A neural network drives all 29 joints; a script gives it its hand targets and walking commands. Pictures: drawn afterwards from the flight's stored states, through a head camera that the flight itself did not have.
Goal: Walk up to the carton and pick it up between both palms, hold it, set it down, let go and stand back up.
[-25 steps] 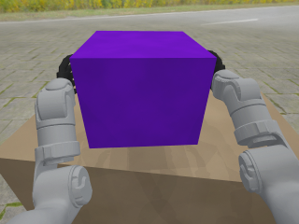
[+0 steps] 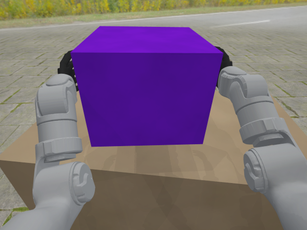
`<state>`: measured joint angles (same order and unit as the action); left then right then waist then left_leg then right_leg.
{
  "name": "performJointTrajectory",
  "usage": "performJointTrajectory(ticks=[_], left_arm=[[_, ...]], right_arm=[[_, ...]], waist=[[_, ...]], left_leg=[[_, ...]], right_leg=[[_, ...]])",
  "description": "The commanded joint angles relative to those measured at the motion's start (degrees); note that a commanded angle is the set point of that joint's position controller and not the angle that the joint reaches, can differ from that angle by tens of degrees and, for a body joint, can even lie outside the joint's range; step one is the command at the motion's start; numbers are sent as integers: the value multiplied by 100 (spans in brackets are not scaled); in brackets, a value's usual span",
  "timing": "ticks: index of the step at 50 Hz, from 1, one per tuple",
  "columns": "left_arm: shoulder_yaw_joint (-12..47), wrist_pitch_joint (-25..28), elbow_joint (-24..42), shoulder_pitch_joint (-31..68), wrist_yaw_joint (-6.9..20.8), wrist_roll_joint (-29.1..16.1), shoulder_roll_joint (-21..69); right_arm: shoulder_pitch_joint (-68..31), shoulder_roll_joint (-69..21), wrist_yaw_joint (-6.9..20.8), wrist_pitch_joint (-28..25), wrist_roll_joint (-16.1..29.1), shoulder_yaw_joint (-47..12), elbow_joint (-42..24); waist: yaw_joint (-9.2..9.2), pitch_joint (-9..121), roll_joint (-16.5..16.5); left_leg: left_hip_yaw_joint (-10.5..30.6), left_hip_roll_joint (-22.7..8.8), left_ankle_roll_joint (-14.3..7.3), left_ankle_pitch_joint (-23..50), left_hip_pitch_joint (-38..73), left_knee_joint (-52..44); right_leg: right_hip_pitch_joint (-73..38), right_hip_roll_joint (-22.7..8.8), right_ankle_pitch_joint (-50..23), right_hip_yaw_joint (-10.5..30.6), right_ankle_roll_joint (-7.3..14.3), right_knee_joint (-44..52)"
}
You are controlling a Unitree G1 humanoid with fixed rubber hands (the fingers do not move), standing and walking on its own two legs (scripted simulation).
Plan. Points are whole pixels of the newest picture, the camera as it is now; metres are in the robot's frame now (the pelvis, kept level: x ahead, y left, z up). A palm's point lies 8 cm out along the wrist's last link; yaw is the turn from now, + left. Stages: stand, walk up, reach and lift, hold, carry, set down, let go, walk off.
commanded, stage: hold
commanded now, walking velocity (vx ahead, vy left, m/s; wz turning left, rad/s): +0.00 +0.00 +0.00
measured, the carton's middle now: (146, 79) +0.44 +0.01 +0.26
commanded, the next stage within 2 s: none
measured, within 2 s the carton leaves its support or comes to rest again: neither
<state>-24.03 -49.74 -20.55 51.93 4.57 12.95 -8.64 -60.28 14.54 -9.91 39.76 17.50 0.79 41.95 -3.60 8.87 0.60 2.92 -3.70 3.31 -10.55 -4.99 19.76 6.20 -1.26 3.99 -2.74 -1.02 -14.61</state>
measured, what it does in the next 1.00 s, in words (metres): stands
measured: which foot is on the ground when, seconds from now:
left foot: down 0.00-1.00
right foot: down 0.00-1.00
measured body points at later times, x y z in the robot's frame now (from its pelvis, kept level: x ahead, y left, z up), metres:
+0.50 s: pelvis +0.00 +0.00 +0.00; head -0.09 +0.00 +0.44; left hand +0.39 +0.19 +0.30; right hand +0.39 -0.18 +0.30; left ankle +0.01 +0.15 -0.75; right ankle +0.05 -0.13 -0.75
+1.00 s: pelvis +0.02 +0.01 +0.00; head -0.07 +0.02 +0.44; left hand +0.39 +0.20 +0.28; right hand +0.40 -0.17 +0.29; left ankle +0.01 +0.16 -0.75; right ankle +0.05 -0.13 -0.75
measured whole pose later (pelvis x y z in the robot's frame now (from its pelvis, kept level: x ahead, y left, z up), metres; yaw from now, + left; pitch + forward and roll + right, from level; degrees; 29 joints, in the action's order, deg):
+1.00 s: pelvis +0.02 +0.01 +0.00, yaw +0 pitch -4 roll -1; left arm -22.6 -51.7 -14.9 47.9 4.3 12.4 -8.1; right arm -57.4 14.9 -10.8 40.1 20.4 -1.0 38.9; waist -4.7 8.3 -0.4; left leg 3.0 -3.6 3.1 -12.2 -4.4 20.3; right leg 4.8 -1.4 4.9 -2.8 -1.5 -13.7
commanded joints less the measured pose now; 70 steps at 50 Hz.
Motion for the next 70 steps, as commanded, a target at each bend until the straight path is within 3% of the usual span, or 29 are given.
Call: performJointTrajectory(ticks=[1, 5, 6, 7, 8, 12, 17, 18, 19, 20, 22, 23, 26, 31, 33, 35, 40, 42, 45, 49, 51, 53, 56, 59, 60, 63, 65, 68, 70], left_arm=[[2189, 364, 560, 4371, 1139, -1290, 2782], [2120, 452, 501, 4490, 1169, -1257, 2742], [2020, 449, 398, 4471, 1168, -1180, 2698], [1997, 482, 435, 4587, 1179, -1253, 2623], [1996, 490, 417, 4565, 1182, -1264, 2647], [2063, 466, 387, 4610, 1151, -1360, 2798], [2014, 593, 215, 4949, 1133, -1370, 2788], [2056, 619, 231, 5005, 1117, -1376, 2762], [2042, 613, 342, 5004, 1076, -1422, 2725], [2036, 608, 174, 4797, 1065, -1382, 2752], [2220, 635, 582, 4943, 1005, -1430, 2784], [2152, 626, 651, 4727, 985, -1450, 2734], [2129, 562, 595, 4620, 976, -1467, 2732], [2140, 488, 659, 4622, 1064, -1421, 2823], [2297, 440, 980, 4507, 1040, -1507, 2848], [2415, 474, 1195, 4542, 989, -1558, 2887], [2605, 388, 1594, 4135, 971, -1527, 3042], [2454, 278, 1401, 4137, 1014, -1424, 2952], [2373, 210, 1313, 4059, 1081, -1350, 2907], [2720, 254, 1967, 4035, 995, -1539, 2992], [2513, 221, 1603, 3836, 959, -1342, 2850], [2578, 190, 1888, 3977, 1000, -1334, 2851], [2638, 153, 1826, 3796, 1025, -1326, 2982], [2582, 167, 1634, 3897, 1069, -1321, 2909], [2551, 178, 1775, 3946, 1043, -1340, 2898], [2458, 202, 1338, 3807, 1084, -1241, 2811], [2358, 198, 1288, 4013, 1140, -1230, 2898], [2170, 269, 1036, 4233, 1144, -1291, 2768], [2223, 331, 825, 4317, 1148, -1313, 2828]], right_arm=[[-4548, -3187, 1016, -388, 1019, -855, -1864], [-4449, -3180, 1001, -391, 1030, -881, -1700], [-4365, -3151, 1010, -363, 998, -814, -1408], [-4483, -3166, 1009, -372, 968, -785, -1540], [-4538, -3179, 1002, -391, 987, -843, -1542], [-4692, -3239, 1011, -416, 1025, -836, -1539], [-4885, -3323, 1062, -465, 964, -802, -1535], [-4936, -3281, 1074, -475, 967, -745, -1476], [-5049, -3326, 1075, -499, 976, -823, -1661], [-4868, -3350, 1062, -468, 1029, -860, -1584], [-4703, -3383, 1052, -436, 1031, -849, -1594], [-4681, -3390, 1050, -446, 1105, -893, -1704], [-4581, -3314, 1008, -430, 1206, -1024, -1864], [-4581, -3218, 1018, -399, 1139, -850, -1673], [-4564, -3226, 974, -413, 1279, -1117, -2034], [-4594, -3200, 959, -418, 1381, -1084, -2272], [-4119, -3108, 939, -398, 1372, -1165, -2544], [-3833, -3030, 952, -254, 1292, -1152, -2055], [-4203, -3040, 976, -322, 1288, -1078, -2314], [-4210, -2955, 926, -456, 1526, -1275, -2841], [-3922, -2869, 905, -401, 1401, -1271, -2691], [-4061, -2946, 931, -392, 1368, -1238, -2739], [-3784, -3002, 956, -326, 1354, -1233, -2687], [-3943, -2945, 947, -357, 1304, -1156, -2661], [-4061, -2869, 946, -358, 1326, -1173, -2836], [-3959, -3057, 961, -341, 1224, -1169, -2514], [-3981, -3032, 988, -319, 1122, -1035, -2231], [-4436, -3133, 992, -412, 1053, -1079, -2372], [-4506, -3191, 994, -450, 1073, -1006, -2194]], waist=[[-71, 2068, 171], [-55, 1959, 282], [-136, 1816, 273], [-92, 1876, 109], [-63, 1906, 241], [-14, 1888, 185], [-46, 1958, 78], [5, 1889, 164], [73, 2118, 10], [53, 2012, 39], [-57, 2342, 202], [6, 2398, 41], [7, 2392, 56], [-67, 1956, 214], [-119, 2337, 125], [-32, 2558, 284], [-214, 2354, 276], [-284, 1765, 276], [-110, 1840, 280], [-221, 2697, 499], [-180, 2365, 313], [-99, 2108, 349], [-234, 1991, 301], [-180, 1838, 454], [-165, 2057, 172], [-89, 1797, 344], [-200, 1680, 229], [13, 1787, 0], [-26, 1971, 136]], left_leg=[[-303, 680, -28, 605, -1011, -484], [-316, 650, -20, 446, -1062, -517], [-276, 683, 8, 410, -1000, -507], [-291, 641, -16, 259, -1110, -517], [-326, 692, -58, 252, -1188, -526], [-259, 688, -10, 445, -1156, -524], [-282, 674, -82, 14, -1248, -536], [-273, 650, -70, 49, -1311, -524], [-314, 684, -116, 161, -1241, -528], [-324, 696, -58, 380, -1142, -451], [-246, 724, -10, 475, -1015, -436], [-258, 693, -41, 702, -982, -388], [-255, 721, -25, 801, -908, -398], [-249, 672, -44, 363, -1069, -538], [-252, 710, 80, 1122, -841, -299], [-196, 677, 107, 1293, -734, -280], [-152, 695, 196, 1886, -434, -168], [-164, 669, 222, 1461, -548, -281], [-230, 655, 100, 1133, -779, -410], [-201, 673, 256, 2342, -341, -26], [-221, 694, 237, 2035, -373, -114], [-295, 679, 164, 1570, -570, -236], [-217, 623, 215, 1722, -559, -256], [-245, 674, 161, 1290, -764, -354], [-199, 662, 132, 1365, -586, -304], [-344, 673, 93, 1181, -743, -395], [-332, 681, 85, 833, -776, -449], [-358, 681, -12, 580, -947, -478], [-381, 659, -31, 571, -932, -424]], right_leg=[[-1953, 597, -523, 291, 62, -196], [-1920, 508, -495, 350, 94, -145], [-1827, 541, -390, 277, 91, -114], [-1827, 541, -258, 332, 73, -125], [-1848, 502, -279, 357, 60, -134], [-1878, 530, -399, 313, 106, -142], [-1702, 558, 0, 325, 86, -97], [-1685, 565, 3, 329, 70, -133], [-1741, 563, -153, 284, 70, -162], [-1770, 536, -379, 341, 68, -155], [-1809, 553, -441, 349, 73, -169], [-1828, 551, -693, 320, 78, -183], [-1858, 567, -735, 326, 40, -156], [-1746, 570, -353, 324, 83, -103], [-1959, 607, -1019, 345, 81, -215], [-1937, 580, -1105, 349, 93, -260], [-2032, 652, -1617, 326, 81, -251], [-1940, 621, -1222, 307, 102, -150], [-1928, 591, -960, 228, 85, -246], [-2237, 671, -1910, 248, 102, -364], [-2099, 664, -1633, 227, 66, -258], [-2053, 642, -1339, 254, 54, -264], [-2102, 653, -1411, 256, 118, -275], [-2077, 619, -1107, 234, 103, -215], [-2026, 666, -1161, 198, 86, -222], [-2053, 579, -1059, 265, 70, -236], [-1976, 622, -718, 224, 100, -162], [-1912, 561, -456, 234, 72, -157], [-1896, 573, -458, 244, 107, -174]])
